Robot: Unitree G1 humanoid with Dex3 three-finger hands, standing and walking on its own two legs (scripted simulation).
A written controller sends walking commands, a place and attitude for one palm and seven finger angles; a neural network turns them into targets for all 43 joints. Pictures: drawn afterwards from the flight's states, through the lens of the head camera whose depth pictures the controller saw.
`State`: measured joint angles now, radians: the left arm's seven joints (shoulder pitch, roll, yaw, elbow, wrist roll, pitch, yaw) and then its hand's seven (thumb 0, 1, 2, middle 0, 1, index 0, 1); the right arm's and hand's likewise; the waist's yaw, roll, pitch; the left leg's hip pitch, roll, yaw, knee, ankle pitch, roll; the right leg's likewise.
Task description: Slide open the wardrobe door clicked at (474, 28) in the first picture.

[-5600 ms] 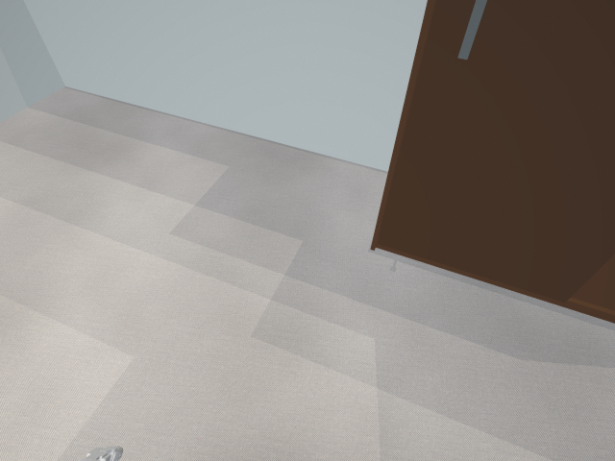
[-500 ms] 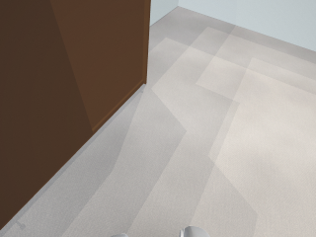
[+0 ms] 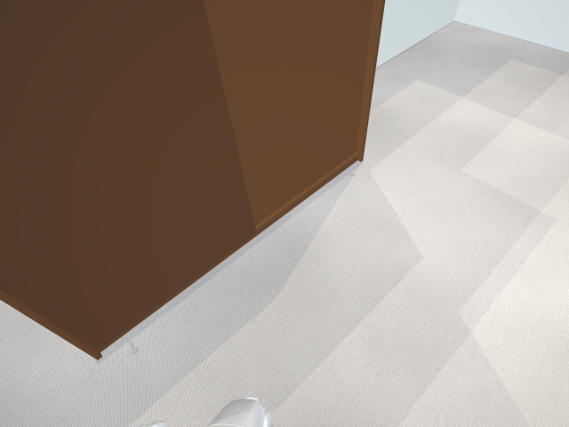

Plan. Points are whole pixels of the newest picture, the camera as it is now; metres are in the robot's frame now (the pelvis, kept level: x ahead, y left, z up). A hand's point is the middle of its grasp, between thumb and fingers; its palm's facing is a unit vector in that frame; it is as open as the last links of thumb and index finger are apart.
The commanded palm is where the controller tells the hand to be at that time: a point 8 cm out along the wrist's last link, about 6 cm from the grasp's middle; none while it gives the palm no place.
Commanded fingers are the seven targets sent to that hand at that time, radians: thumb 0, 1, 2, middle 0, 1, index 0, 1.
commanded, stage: turn to face it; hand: left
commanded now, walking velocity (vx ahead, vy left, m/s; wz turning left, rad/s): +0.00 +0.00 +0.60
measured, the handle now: out of the picture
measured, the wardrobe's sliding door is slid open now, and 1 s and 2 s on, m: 0.00 0.00 0.00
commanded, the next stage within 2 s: take the last steps up to it in 1.04 s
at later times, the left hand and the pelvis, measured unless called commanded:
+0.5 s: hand out of the picture -0.01 +0.28 -0.17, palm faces +0.34 -0.90 -0.27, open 7.4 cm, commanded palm none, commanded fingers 0.00 0.90 0.90 -0.20 -0.30 -0.20 -0.30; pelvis -0.01 +0.04 +0.00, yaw +18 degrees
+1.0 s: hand out of the picture -0.04 +0.21 -0.15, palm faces +0.55 -0.80 -0.26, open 7.3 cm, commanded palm none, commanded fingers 0.00 0.90 0.90 -0.20 -0.30 -0.20 -0.30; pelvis +0.00 +0.00 +0.00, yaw +35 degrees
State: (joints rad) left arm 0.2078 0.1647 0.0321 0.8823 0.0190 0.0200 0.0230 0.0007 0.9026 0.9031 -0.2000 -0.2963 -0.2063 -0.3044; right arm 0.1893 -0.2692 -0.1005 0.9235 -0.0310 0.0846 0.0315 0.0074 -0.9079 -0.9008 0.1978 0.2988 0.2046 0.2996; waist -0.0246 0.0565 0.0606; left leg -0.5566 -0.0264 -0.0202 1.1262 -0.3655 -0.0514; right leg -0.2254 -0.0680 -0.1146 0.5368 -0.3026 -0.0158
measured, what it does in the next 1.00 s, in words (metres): steps on the spot, turning left: left foot, then right foot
